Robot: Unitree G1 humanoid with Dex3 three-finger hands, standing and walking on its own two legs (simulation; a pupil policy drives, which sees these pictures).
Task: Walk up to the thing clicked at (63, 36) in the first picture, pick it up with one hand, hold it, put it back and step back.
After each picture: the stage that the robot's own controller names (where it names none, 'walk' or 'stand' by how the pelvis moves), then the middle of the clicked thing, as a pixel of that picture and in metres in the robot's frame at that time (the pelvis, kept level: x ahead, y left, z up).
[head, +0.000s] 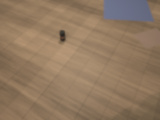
stand; (62, 35) +1.43 +0.20 -0.72
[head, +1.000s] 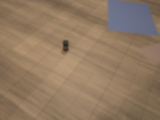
walk; (65, 45) +1.30 +0.10 -0.71
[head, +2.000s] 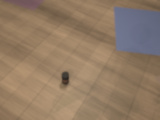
walk; (65, 78) +0.78 +0.09 -0.72
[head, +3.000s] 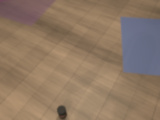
walk; (62, 112) +0.47 +0.16 -0.69
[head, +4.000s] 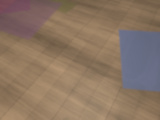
stand; out of the picture +0.36 +0.17 -0.72
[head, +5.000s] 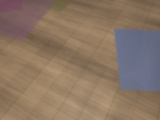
stand; out of the picture +0.31 +0.17 -0.72
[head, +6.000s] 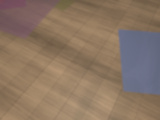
stand; out of the picture +0.29 +0.15 -0.71
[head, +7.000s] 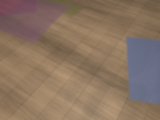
stand; out of the picture +0.28 +0.14 -0.72
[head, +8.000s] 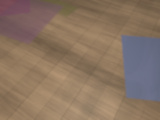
stand; out of the picture +0.27 +0.14 -0.72
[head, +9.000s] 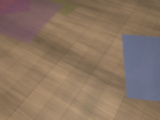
stand; out of the picture +0.26 +0.15 -0.72
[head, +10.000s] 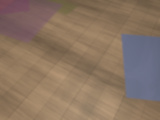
go down; out of the picture +0.25 +0.15 -0.72
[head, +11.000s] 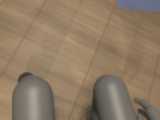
go down; (28, 81) +0.33 +0.19 -0.32
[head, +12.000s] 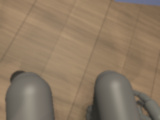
close in; (21, 81) +0.33 +0.21 -0.26
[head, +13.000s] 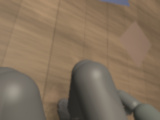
close in; out of the picture +0.32 +0.22 -0.22
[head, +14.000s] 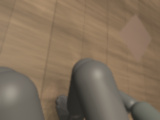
close; out of the picture +0.33 +0.23 -0.21
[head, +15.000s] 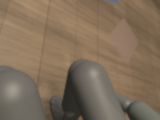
lift; out of the picture +0.33 +0.23 -0.22
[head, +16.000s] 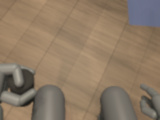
lift; (22, 88) +0.29 +0.20 -0.04
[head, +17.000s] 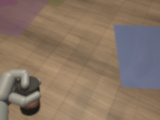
hold; (29, 96) +0.29 +0.18 +0.01
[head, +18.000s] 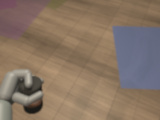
hold; (32, 95) +0.30 +0.18 +0.01
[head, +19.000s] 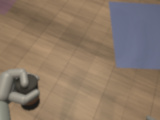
crouch; (28, 92) +0.31 +0.18 -0.04
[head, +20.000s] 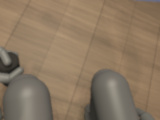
lower; (9, 70) +0.36 +0.21 -0.13
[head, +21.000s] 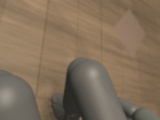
lower; out of the picture +0.37 +0.26 -0.22
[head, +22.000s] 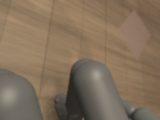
lower; out of the picture +0.36 +0.25 -0.22
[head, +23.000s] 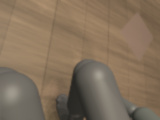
lower; out of the picture +0.35 +0.25 -0.21
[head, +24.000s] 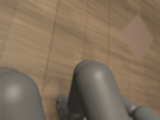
lower; out of the picture +0.33 +0.24 -0.22
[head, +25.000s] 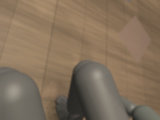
open; out of the picture +0.32 +0.22 -0.22
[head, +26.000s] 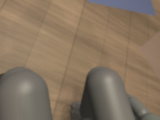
stand; (4, 85) +0.31 +0.21 -0.24
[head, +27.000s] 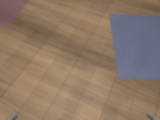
stand; out of the picture +0.25 +0.15 -0.62
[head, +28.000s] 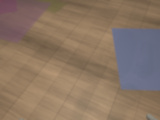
stand; out of the picture +0.26 +0.16 -0.66
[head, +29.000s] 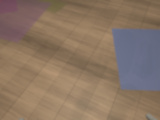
stand; out of the picture +0.26 +0.15 -0.67
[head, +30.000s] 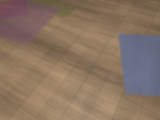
stand; out of the picture +0.28 +0.14 -0.72
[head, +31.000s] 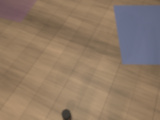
walk; (66, 115) +0.37 +0.13 -0.70
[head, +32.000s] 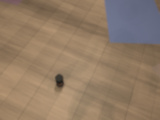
walk; (59, 80) +0.67 +0.15 -0.70
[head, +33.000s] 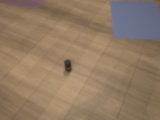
stand; (68, 65) +0.96 +0.17 -0.71
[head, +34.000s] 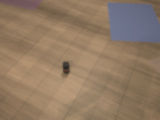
stand; (66, 67) +0.95 +0.15 -0.72
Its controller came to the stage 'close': yes
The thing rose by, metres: 0.71
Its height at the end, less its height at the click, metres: +0.00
